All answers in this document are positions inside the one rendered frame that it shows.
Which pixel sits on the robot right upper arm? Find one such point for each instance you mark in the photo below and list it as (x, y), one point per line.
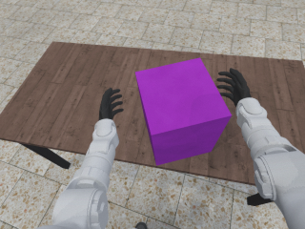
(281, 178)

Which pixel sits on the robot left hand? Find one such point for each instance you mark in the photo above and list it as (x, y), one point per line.
(107, 105)

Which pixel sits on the left robot forearm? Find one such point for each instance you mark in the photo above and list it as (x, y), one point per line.
(97, 163)

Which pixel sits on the carton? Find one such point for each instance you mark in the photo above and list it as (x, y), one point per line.
(184, 112)

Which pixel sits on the right robot forearm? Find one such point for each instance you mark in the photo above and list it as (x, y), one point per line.
(258, 132)

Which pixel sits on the table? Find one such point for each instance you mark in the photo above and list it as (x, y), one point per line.
(58, 104)

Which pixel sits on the robot right hand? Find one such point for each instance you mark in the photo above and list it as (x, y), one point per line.
(239, 89)

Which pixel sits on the robot left upper arm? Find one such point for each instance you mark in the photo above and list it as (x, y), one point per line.
(85, 208)

